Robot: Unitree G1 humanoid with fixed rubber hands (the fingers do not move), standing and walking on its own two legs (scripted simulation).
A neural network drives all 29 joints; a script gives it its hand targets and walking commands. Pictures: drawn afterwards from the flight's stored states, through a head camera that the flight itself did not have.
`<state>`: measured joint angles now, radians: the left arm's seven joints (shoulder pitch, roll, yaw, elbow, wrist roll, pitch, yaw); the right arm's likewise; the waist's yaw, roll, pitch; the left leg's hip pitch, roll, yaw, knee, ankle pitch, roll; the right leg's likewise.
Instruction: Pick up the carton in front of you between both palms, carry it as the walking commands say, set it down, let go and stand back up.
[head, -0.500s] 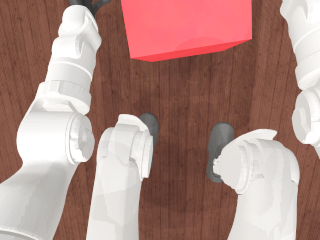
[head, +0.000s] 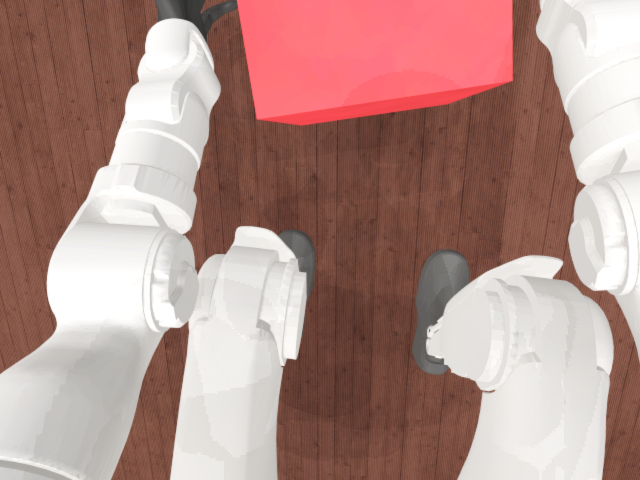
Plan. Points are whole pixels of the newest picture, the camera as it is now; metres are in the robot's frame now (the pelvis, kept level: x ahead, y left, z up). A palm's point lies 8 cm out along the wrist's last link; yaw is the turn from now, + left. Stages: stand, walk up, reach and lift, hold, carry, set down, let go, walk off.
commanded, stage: reach and lift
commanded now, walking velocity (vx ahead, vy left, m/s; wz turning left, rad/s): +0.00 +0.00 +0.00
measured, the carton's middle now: (365, 12) +0.54 +0.03 -0.25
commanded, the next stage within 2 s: none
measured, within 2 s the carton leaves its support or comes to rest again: leaves its support in 0.38 s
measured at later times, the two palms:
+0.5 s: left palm out of the picture +0.53 +0.18 -0.14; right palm out of the picture +0.56 -0.12 -0.16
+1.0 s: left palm out of the picture +0.48 +0.17 +0.05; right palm out of the picture +0.51 -0.12 +0.05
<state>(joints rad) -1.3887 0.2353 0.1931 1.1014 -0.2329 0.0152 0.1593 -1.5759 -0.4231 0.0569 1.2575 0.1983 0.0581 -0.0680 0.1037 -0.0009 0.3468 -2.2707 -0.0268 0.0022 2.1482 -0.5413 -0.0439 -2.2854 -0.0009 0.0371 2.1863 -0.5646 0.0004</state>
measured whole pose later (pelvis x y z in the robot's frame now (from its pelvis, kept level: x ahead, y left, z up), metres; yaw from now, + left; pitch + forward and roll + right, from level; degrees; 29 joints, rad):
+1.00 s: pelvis +0.00 +0.00 +0.11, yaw -2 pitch +44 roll +2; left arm -1.02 -0.04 0.58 0.62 0.22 0.39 0.05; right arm -1.16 -0.05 -0.42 0.82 -0.26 0.37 -0.03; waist 0.08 -0.03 -0.15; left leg -2.06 -0.04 -0.04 1.78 -0.48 -0.05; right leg -2.08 0.06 0.05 1.80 -0.48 0.02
